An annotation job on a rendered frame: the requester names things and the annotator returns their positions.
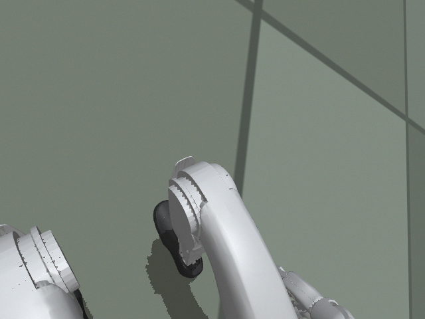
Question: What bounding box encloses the right robot hand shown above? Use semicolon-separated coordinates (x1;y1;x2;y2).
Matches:
276;264;324;319

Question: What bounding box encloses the right robot arm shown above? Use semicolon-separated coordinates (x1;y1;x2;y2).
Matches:
310;297;355;319

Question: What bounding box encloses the left robot foot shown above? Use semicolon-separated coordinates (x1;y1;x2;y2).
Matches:
74;289;88;319

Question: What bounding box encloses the right robot foot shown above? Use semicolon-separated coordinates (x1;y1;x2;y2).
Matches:
153;200;203;278

